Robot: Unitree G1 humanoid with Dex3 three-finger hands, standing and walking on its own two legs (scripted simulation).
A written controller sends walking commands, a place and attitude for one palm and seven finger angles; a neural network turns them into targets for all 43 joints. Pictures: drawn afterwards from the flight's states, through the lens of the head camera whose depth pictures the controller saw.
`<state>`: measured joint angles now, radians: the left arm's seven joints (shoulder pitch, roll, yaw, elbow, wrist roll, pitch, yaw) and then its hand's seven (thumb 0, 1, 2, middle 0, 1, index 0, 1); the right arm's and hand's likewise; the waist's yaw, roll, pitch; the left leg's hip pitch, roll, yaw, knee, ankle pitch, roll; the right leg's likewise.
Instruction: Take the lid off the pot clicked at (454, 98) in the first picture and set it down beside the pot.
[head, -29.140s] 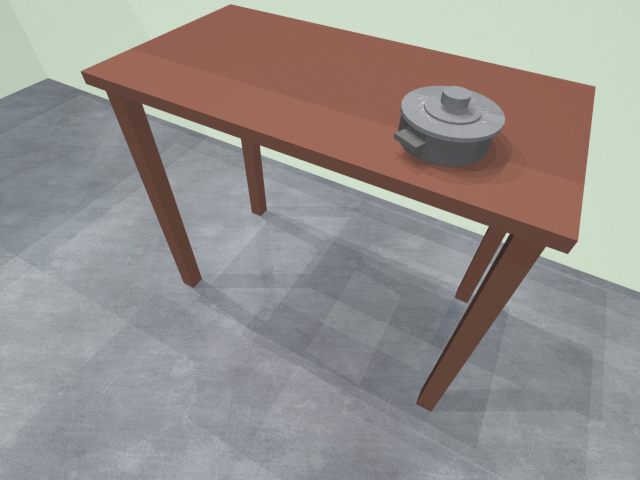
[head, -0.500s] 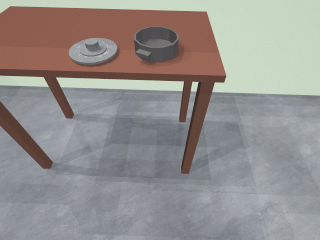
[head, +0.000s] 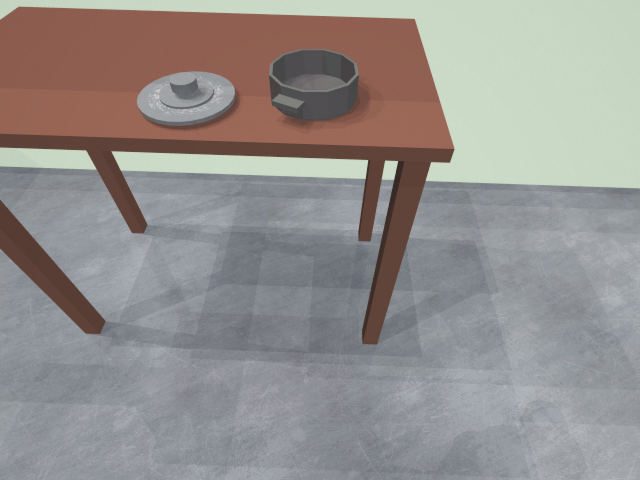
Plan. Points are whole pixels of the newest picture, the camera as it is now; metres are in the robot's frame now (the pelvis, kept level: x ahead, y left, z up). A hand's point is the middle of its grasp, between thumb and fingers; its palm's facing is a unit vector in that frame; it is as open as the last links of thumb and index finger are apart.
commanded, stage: look to check the result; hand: left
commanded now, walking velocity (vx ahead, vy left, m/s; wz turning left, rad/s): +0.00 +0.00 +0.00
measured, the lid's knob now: (183, 83) +0.74 +0.28 +0.11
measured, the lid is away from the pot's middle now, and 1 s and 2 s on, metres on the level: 0.24 0.24 0.24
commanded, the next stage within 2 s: stand and wait in 0.38 s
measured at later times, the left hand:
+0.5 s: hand out of the picture +0.00 +0.17 -0.18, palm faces +0.03 -0.98 -0.19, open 7.3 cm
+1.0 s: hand out of the picture +0.00 +0.17 -0.18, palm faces +0.03 -0.98 -0.20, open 7.3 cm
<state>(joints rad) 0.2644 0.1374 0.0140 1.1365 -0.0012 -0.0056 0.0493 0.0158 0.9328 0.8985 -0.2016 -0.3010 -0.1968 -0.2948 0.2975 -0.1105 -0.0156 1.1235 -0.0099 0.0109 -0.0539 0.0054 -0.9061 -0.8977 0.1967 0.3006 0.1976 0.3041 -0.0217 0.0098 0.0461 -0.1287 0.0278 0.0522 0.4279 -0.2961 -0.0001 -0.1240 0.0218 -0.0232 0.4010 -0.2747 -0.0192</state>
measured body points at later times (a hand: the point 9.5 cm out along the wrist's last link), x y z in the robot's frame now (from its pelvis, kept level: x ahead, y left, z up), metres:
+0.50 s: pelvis +0.00 +0.00 +0.00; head +0.02 +0.00 +0.45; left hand +0.00 +0.22 -0.16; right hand -0.02 -0.20 -0.16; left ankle -0.04 +0.11 -0.74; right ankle -0.04 -0.11 -0.74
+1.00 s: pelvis +0.00 +0.00 +0.00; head +0.02 +0.00 +0.45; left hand +0.00 +0.22 -0.16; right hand -0.03 -0.20 -0.16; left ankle -0.04 +0.11 -0.74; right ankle -0.04 -0.11 -0.74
